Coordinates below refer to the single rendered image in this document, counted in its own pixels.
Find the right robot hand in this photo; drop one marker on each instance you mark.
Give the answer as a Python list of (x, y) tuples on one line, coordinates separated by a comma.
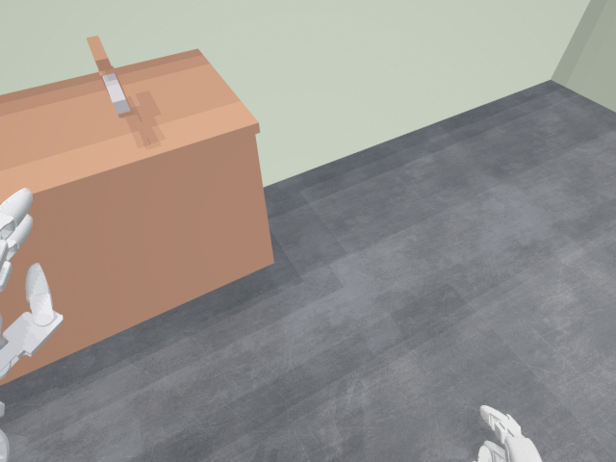
[(517, 448)]

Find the left robot hand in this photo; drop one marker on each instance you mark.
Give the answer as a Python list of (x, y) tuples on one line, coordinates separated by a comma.
[(30, 331)]

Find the counter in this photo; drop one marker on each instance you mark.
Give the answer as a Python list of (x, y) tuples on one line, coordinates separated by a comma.
[(133, 214)]

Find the tap lever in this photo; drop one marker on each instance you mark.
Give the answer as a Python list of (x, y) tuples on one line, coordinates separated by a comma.
[(116, 94)]

